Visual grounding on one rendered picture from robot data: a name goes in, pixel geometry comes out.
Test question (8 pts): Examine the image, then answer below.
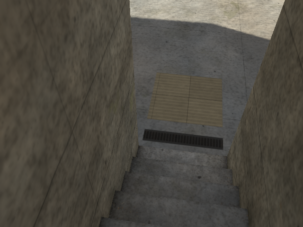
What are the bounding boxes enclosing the stairs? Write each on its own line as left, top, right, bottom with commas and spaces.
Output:
99, 146, 249, 227

